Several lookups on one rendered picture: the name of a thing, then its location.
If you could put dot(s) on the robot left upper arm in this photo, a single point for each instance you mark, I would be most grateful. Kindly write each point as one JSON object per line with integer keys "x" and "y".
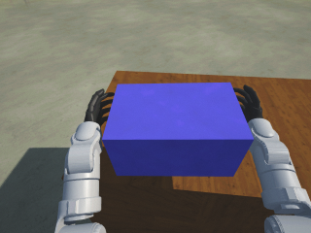
{"x": 93, "y": 227}

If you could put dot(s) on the left robot hand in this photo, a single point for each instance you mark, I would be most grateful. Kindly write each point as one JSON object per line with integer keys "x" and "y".
{"x": 94, "y": 110}

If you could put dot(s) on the carton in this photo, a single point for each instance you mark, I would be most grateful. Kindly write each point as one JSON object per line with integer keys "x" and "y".
{"x": 176, "y": 130}

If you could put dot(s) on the pedestal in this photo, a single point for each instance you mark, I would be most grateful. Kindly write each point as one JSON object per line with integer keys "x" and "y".
{"x": 200, "y": 204}

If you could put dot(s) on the robot left forearm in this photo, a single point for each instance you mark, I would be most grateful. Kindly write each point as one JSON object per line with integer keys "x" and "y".
{"x": 80, "y": 197}

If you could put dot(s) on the right robot hand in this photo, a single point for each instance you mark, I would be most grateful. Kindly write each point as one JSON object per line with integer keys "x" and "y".
{"x": 251, "y": 104}

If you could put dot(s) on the robot right upper arm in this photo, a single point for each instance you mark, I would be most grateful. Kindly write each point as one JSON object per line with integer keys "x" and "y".
{"x": 287, "y": 224}

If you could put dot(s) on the robot right forearm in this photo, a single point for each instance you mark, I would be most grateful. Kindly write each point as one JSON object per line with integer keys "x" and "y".
{"x": 281, "y": 189}

